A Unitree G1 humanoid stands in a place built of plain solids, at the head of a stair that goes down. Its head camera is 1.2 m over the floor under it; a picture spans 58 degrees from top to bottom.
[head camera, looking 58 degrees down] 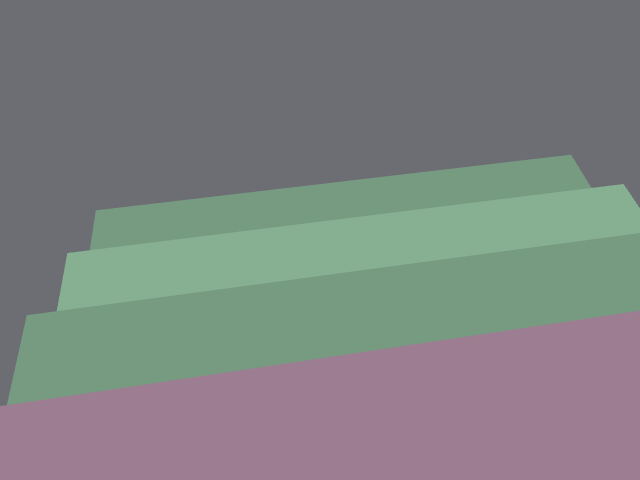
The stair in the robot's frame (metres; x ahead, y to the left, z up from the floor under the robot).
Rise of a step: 0.17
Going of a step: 0.34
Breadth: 2.46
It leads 9 degrees to the left of straight ahead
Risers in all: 4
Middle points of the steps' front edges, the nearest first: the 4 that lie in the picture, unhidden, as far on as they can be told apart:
0.40 -0.27 0.00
0.74 -0.22 -0.17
1.08 -0.17 -0.34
1.42 -0.12 -0.51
